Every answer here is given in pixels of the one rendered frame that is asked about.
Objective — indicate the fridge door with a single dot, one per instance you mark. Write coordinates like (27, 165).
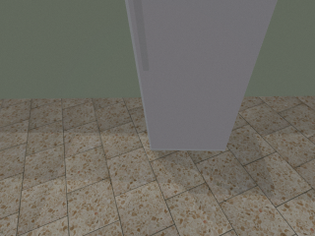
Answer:
(201, 57)

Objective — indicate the handle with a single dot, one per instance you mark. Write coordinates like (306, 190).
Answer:
(138, 8)

